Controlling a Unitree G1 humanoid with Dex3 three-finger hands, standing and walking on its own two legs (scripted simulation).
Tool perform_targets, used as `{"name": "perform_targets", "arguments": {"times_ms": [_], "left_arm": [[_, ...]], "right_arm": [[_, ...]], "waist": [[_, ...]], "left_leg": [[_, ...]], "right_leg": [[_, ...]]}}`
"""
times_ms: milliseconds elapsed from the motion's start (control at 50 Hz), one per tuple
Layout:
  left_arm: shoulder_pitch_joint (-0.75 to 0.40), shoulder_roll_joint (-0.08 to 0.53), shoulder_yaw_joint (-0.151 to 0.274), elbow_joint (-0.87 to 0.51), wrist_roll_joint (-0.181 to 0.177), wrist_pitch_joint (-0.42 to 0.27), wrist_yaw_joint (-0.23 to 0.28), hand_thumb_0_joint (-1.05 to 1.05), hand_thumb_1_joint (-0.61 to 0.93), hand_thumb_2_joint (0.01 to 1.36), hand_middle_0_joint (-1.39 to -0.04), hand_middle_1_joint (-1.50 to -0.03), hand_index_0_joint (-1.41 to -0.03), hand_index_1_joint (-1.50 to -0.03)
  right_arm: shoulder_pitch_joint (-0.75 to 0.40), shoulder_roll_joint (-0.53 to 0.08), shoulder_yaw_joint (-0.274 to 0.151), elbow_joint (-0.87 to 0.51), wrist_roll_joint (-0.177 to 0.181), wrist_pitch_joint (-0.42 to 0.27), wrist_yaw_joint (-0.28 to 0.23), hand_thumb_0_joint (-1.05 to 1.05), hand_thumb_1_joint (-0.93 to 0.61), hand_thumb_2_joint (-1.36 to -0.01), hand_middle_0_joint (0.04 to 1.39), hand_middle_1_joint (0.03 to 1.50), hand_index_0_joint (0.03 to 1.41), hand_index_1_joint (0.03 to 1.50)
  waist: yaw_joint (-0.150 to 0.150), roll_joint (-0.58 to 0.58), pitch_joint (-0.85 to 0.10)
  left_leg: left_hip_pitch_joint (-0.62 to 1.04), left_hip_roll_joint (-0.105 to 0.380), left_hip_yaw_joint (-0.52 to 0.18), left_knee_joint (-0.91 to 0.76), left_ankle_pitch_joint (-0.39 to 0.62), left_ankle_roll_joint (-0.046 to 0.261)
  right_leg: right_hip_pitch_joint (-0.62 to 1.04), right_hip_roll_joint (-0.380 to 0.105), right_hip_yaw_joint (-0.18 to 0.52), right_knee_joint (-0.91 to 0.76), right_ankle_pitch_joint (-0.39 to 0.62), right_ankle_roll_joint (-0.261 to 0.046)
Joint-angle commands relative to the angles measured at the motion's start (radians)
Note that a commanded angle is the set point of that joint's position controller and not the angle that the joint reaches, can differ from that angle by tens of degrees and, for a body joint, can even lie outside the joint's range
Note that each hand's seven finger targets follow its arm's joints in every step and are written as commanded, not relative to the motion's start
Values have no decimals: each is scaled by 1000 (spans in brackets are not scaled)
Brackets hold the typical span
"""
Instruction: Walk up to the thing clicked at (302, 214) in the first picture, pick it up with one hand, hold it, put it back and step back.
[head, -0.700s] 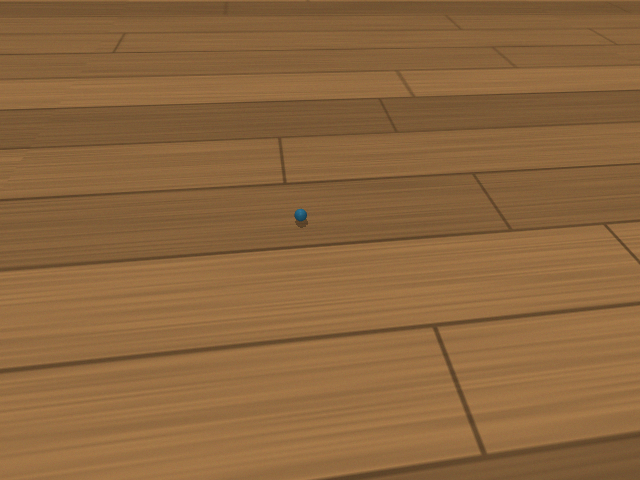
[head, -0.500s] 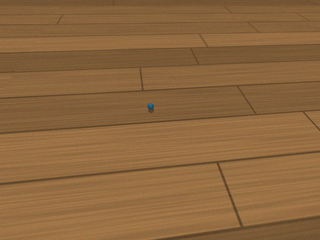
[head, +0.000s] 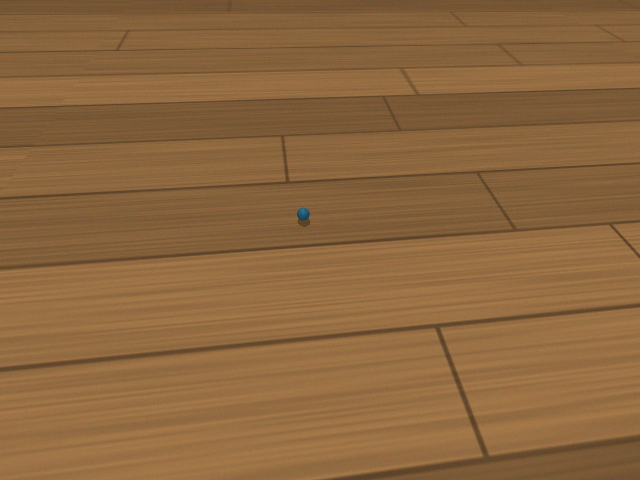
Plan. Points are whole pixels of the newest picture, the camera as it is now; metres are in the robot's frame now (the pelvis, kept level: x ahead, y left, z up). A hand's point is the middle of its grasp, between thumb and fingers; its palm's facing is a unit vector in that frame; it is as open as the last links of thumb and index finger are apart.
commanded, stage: stand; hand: left
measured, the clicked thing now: (303, 214) +1.36 +0.04 -0.75
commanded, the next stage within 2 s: walk up in 0.42 s
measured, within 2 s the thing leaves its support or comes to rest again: neither
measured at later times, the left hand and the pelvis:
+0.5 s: hand out of the picture +0.08 +0.25 -0.16, palm faces -0.04 -0.94 -0.33, open 7.4 cm; pelvis +0.01 -0.01 +0.00, yaw -1 degrees
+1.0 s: hand (184, 451) +0.21 +0.19 -0.15, palm faces -0.11 -0.93 -0.36, open 7.4 cm; pelvis +0.17 -0.08 -0.01, yaw -7 degrees
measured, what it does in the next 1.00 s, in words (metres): walks ahead: right foot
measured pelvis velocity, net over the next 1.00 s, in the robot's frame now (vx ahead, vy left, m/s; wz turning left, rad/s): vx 0.17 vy -0.08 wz -0.12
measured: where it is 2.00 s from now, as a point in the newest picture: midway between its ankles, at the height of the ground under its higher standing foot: (348, 371)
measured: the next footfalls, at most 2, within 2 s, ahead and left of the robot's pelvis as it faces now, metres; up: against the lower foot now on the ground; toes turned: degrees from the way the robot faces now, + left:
right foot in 0.70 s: +0.14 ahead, -0.19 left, +0.00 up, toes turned -8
left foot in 1.10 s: +0.41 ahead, +0.04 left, +0.00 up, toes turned -2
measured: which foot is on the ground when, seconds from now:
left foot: down 0.00-0.72, up 0.74-1.00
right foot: down 0.00-0.50, up 0.52-0.68, down 0.70-1.00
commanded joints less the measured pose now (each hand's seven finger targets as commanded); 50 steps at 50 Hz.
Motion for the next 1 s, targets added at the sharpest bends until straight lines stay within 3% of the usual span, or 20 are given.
{"name": "perform_targets", "arguments": {"times_ms": [0,220,380,400,420,460,480,500,520,580,620,660,680,700,720,740,800,840,900,980], "left_arm": [[-34,212,47,-57,-2,-27,12,0,900,900,-200,-300,-200,-300],[-31,211,48,-56,1,-25,13,0,900,900,-200,-300,-200,-300],[-32,205,48,-53,-2,-25,13,0,900,900,-200,-300,-200,-300],[41,301,118,-122,22,-29,-22,0,900,900,-200,-300,-200,-300],[12,299,123,-121,31,-26,-34,0,900,900,-200,-300,-200,-300],[-87,234,121,-182,30,-27,-50,0,900,900,-200,-300,-200,-300],[-100,205,118,-200,31,-29,-52,0,900,900,-200,-300,-200,-300],[-103,231,122,-222,31,-34,-51,0,900,900,-200,-300,-200,-300],[-97,256,125,-236,33,-42,-58,0,900,900,-200,-300,-200,-300],[12,251,127,-233,24,-39,-88,0,900,900,-200,-300,-200,-300],[62,237,135,-215,26,-41,-93,0,900,900,-200,-300,-200,-300],[202,249,152,-169,30,-47,-83,0,900,900,-200,-300,-200,-300],[308,297,172,-141,33,-55,-70,0,900,900,-200,-300,-200,-300],[418,387,204,-142,38,-62,-48,0,900,900,-200,-300,-200,-300],[338,440,194,-194,34,-70,-46,0,900,900,-200,-300,-200,-300],[240,440,188,-232,16,-70,-47,0,900,900,-200,-300,-200,-300],[157,350,160,-258,0,-78,-36,0,900,900,-200,-300,-200,-300],[177,325,149,-263,-5,-87,-38,0,900,900,-200,-300,-200,-300],[186,334,150,-288,-4,-92,-39,0,900,900,-200,-300,-200,-300],[223,339,146,-306,-5,-92,-40,0,900,900,-200,-300,-200,-300]], "right_arm": [[-32,-214,-39,-58,3,-20,-10,0,-900,-900,200,300,200,300],[-34,-217,-39,-59,2,-20,-14,0,-900,-900,200,300,200,300],[-31,-217,-37,-58,3,-15,-13,0,-900,-900,200,300,200,300],[29,-328,-108,-123,-26,-39,5,0,-900,-900,200,300,200,300],[40,-330,-119,-111,-35,-43,13,0,-900,-900,200,300,200,300],[118,-328,-134,-120,-33,-52,20,0,-900,-900,200,300,200,300],[139,-357,-155,-122,-35,-60,19,0,-900,-900,200,300,200,300],[121,-383,-166,-147,-36,-70,16,0,-900,-900,200,300,200,300],[128,-362,-161,-167,-33,-76,14,0,-900,-900,200,300,200,300],[3,-373,-168,-233,-39,-75,25,0,-900,-900,200,300,200,300],[-23,-344,-159,-251,-46,-69,35,0,-900,-900,200,300,200,300],[-39,-315,-148,-269,-38,-57,40,0,-900,-900,200,300,200,300],[-2,-271,-131,-271,-39,-50,40,0,-900,-900,200,300,200,300],[19,-185,-99,-296,-29,-51,42,0,-900,-900,200,300,200,300],[-4,-225,-106,-317,-18,-43,38,0,-900,-900,200,300,200,300],[-30,-305,-124,-306,-19,-43,37,0,-900,-900,200,300,200,300],[74,-301,-119,-252,-13,-51,45,0,-900,-900,200,300,200,300],[126,-286,-122,-242,-18,-50,59,0,-900,-900,200,300,200,300],[69,-272,-126,-285,-24,-47,73,0,-900,-900,200,300,200,300],[-12,-252,-128,-334,-25,-62,74,0,-900,-900,200,300,200,300]], "waist": [[-6,0,-80],[-4,9,-92],[-4,12,-66],[-10,-11,-163],[-22,4,-68],[-76,92,49],[-90,170,78],[-85,153,80],[-77,68,51],[-4,184,13],[14,190,-4],[86,77,-27],[124,-91,-88],[182,-370,-90],[134,-307,-46],[94,-135,59],[22,-55,83],[15,-81,65],[31,-100,70],[56,-84,46]], "left_leg": [[16,116,-93,-45,110,29],[29,121,-91,-35,151,28],[6,117,-90,-42,111,25],[57,92,-88,53,-418,96],[8,103,-119,54,-552,107],[62,214,-272,-61,-596,173],[143,341,-396,-160,-563,235],[149,430,-472,-196,-484,280],[157,416,-454,-193,-487,290],[64,348,-262,-164,-437,230],[-37,244,-91,-89,-327,183],[-217,175,20,105,-326,138],[-351,112,72,348,-331,114],[-557,-5,124,682,-448,71],[-606,-22,11,805,-412,38],[-593,58,-76,833,-327,36],[-518,130,-80,742,-169,38],[-451,130,-51,648,-134,25],[-432,127,-11,476,-117,2],[-352,92,41,306,-18,10]], "right_leg": [[6,-130,99,-63,112,-27],[20,-131,98,-59,167,-28],[14,-128,100,-73,130,-26],[-42,-69,126,1,-389,-62],[-185,-81,155,38,-522,-72],[-432,-41,99,220,-401,-61],[-543,-4,20,391,-252,-39],[-580,-76,95,468,-292,-33],[-581,-95,117,485,-289,-24],[-408,-122,85,382,-279,-19],[-229,-62,-15,281,-187,-13],[53,-4,-85,176,-22,-5],[261,25,-61,168,-99,-13],[330,-157,291,-21,-441,-69],[167,-376,725,-239,-670,-199],[58,-405,736,-247,-692,-256],[-3,-285,424,-173,-372,-212],[-23,-239,297,-143,-191,-208],[-42,-216,217,-142,-184,-221],[-24,-205,155,-57,45,-198]]}}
